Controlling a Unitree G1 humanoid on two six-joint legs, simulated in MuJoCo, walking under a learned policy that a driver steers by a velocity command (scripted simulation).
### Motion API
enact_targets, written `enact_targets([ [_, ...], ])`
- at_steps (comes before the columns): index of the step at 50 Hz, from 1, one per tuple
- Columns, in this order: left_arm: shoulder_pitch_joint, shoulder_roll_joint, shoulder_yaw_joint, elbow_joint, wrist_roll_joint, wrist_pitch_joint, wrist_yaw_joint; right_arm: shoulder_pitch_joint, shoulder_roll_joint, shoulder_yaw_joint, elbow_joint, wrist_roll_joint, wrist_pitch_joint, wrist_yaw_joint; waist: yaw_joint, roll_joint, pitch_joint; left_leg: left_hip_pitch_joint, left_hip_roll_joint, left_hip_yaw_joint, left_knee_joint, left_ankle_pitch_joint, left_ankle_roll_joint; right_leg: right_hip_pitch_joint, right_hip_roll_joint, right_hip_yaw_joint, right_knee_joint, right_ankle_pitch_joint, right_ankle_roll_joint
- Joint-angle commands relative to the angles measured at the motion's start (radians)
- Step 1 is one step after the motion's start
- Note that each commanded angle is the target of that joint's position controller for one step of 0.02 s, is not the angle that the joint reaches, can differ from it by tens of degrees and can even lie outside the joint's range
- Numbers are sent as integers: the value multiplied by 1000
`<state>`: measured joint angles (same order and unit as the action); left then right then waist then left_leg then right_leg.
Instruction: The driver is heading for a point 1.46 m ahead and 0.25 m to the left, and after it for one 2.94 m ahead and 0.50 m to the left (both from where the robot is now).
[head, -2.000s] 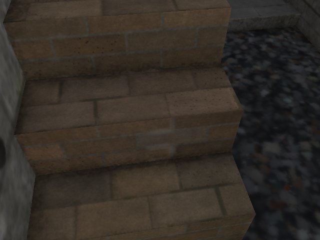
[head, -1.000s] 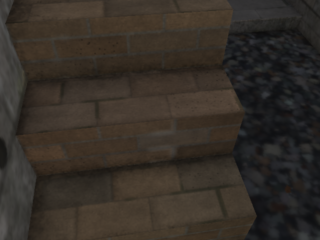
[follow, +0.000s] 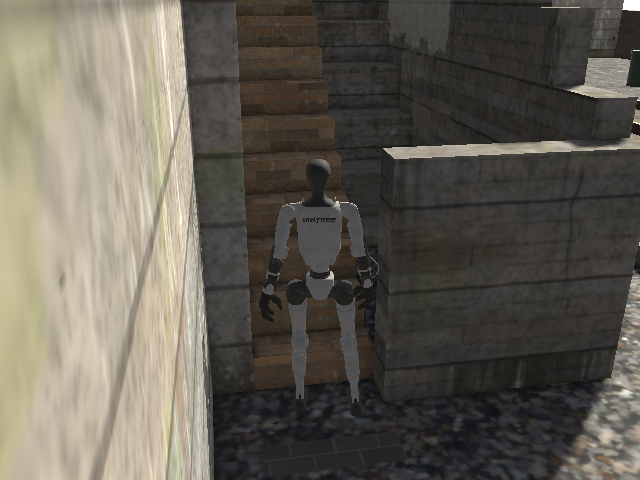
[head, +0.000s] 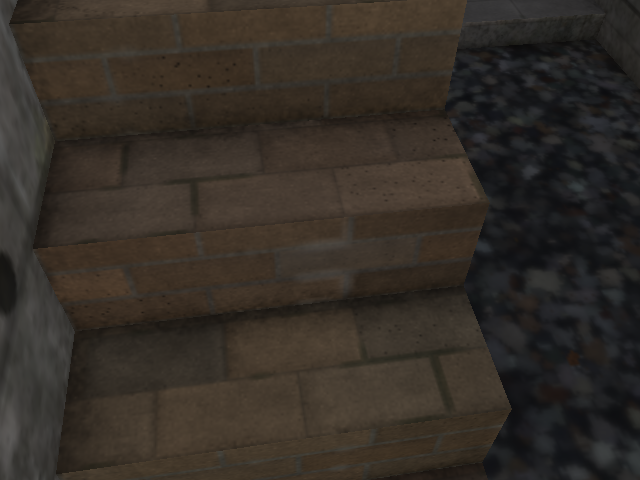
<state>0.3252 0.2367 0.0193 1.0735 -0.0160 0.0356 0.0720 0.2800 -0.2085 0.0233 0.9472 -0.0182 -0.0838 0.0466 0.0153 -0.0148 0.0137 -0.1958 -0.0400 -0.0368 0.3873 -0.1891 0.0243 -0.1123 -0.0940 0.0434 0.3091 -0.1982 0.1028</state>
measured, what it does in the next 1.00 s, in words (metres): stands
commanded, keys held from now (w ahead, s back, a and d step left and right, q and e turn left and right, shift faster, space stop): no key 0.46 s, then w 0.20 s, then no key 0.34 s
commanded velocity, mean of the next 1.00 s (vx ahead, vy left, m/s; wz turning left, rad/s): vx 0.09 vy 0.00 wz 0.00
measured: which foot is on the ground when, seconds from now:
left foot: down 0.00-1.00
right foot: down 0.00-1.00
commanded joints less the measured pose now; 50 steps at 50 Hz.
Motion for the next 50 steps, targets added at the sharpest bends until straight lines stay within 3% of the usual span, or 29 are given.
enact_targets([
  [1,70,109,23,-21,-3,-2,5,20,-97,-24,-56,0,-11,-2,1,22,33,-8,97,-110,-91,56,-2,-44,-26,33,-48,33,-37],
  [8,80,105,32,-32,-1,7,4,31,-84,-28,-74,1,-8,-12,6,24,25,-6,95,-112,-93,78,5,-42,-27,35,-36,35,-26],
  [23,85,106,41,-41,-4,4,6,30,-74,-38,-100,2,-9,-13,9,19,16,15,92,-113,-81,152,6,-41,-30,35,-29,54,-21],
  [28,53,74,26,-57,-4,-3,12,-16,-57,-25,-122,-8,-3,-33,10,46,54,-44,80,-137,-164,-221,16,-50,-8,14,-42,-3,-32],
  [29,42,67,23,-66,4,-13,10,-10,-68,-28,-108,1,-10,-37,20,29,42,-46,94,-154,-175,-225,19,-41,-9,9,-33,-10,-26],
  [31,43,63,15,-69,2,-32,12,-39,-91,-35,-114,3,-18,-32,22,37,45,-20,101,-164,-159,-167,18,-54,-13,18,-40,12,-41],
  [33,33,72,13,-76,1,-43,9,-42,-86,-33,-115,5,-24,-30,19,31,28,16,98,-152,-138,-52,18,-52,-17,23,-43,52,-47],
  [34,34,82,14,-76,2,-47,7,-35,-87,-34,-110,6,-29,-26,18,20,22,36,95,-137,-115,73,13,-46,-24,31,-50,103,-47],
  [35,48,101,18,-52,13,-44,8,8,-92,-38,-89,16,-29,-22,4,22,-7,87,95,-116,-76,302,-7,-31,-32,45,-46,181,-36],
  [37,62,115,23,-42,8,-40,4,33,-117,-48,-73,25,-29,-17,7,24,-61,157,104,-107,-33,536,-14,-10,-26,28,-15,235,-25],
  [42,32,100,26,-30,6,-14,-8,-5,-105,-48,-59,17,-18,-11,16,-10,-49,129,100,-93,-37,492,-10,19,-22,20,-17,273,-32],
  [45,12,85,24,-31,14,-6,-23,-47,-93,-41,-70,18,-11,2,13,22,-45,102,109,-83,-37,472,-1,41,-29,29,-22,264,-40],
  [47,14,114,34,-24,8,-3,-19,-10,-117,-48,-45,16,-12,-7,15,-19,-28,97,103,-90,-50,393,-16,34,-24,23,-24,263,-39],
  [48,4,106,32,-28,14,-1,-23,-13,-113,-44,-38,20,-14,-9,14,-19,-22,92,108,-89,-54,384,-9,33,-22,25,-18,256,-44],
  [49,6,103,32,-27,15,1,-24,-16,-115,-43,-34,20,-13,-10,16,-7,-18,86,107,-87,-56,367,-9,33,-24,29,-22,242,-47],
  [50,4,118,40,-30,11,14,-39,18,-92,-36,-21,21,-11,2,2,41,6,73,105,-85,-57,380,-12,18,-19,29,-9,214,-44],
])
